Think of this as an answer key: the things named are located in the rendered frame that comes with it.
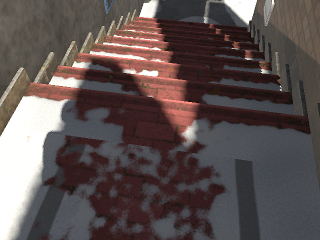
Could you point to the stairs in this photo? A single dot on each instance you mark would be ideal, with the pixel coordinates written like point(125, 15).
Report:
point(180, 60)

